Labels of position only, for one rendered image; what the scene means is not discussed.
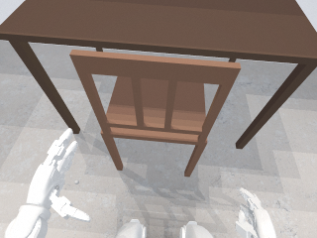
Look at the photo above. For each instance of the chair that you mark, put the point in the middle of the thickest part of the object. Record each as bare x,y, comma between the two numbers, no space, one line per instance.
159,99

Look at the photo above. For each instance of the robot right hand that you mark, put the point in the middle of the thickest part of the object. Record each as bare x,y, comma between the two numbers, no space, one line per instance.
259,224

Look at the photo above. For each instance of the table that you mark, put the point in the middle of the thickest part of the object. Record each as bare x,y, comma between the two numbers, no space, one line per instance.
263,30

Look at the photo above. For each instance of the robot left hand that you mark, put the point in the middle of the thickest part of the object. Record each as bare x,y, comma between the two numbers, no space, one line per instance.
50,173

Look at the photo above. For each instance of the right robot shin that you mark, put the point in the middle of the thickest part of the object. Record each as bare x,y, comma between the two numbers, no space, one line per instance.
192,222

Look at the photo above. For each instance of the left robot thigh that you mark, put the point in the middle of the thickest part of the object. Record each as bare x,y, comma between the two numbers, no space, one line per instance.
132,230

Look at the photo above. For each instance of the robot left forearm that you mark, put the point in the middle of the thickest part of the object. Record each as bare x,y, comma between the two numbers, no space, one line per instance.
31,222

